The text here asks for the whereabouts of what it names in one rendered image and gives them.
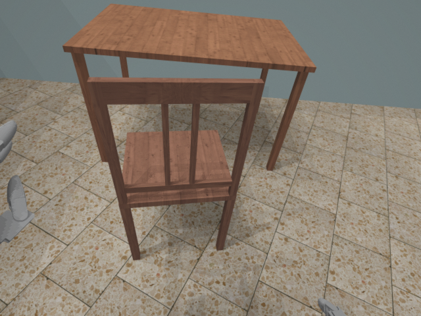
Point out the table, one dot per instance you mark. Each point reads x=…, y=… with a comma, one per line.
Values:
x=192, y=37

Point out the chair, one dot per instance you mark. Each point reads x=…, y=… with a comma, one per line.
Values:
x=174, y=167

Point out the robot right hand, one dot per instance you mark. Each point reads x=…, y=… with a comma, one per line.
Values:
x=329, y=309

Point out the robot left hand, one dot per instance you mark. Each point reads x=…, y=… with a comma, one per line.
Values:
x=12, y=222

